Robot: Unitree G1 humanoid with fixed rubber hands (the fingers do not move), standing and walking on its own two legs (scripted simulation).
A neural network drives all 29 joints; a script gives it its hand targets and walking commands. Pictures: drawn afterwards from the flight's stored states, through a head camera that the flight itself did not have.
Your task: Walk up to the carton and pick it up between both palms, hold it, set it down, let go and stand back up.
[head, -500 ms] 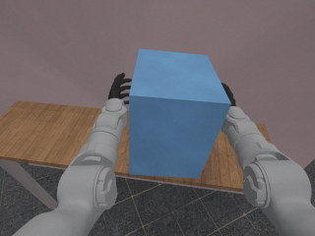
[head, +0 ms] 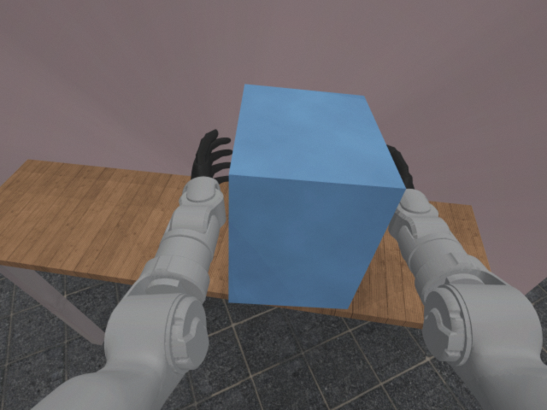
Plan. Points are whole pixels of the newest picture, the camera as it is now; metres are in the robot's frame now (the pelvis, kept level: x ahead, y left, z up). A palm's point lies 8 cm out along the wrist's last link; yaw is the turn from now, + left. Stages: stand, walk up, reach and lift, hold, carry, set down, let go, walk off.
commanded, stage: set down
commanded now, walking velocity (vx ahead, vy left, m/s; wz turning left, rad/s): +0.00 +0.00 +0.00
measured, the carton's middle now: (296, 198) +0.46 +0.04 +0.06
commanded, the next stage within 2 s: none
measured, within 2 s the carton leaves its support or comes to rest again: rests again in 1.80 s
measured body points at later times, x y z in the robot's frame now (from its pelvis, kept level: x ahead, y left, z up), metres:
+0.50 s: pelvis +0.00 +0.00 +0.00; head +0.03 +0.00 +0.45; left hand +0.43 +0.19 +0.11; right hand +0.46 -0.12 +0.09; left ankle +0.00 +0.16 -0.74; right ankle -0.01 -0.09 -0.74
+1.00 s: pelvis +0.00 +0.00 +0.00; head +0.03 +0.00 +0.45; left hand +0.42 +0.20 +0.10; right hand +0.46 -0.11 +0.09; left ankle +0.00 +0.16 -0.74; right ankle -0.01 -0.09 -0.74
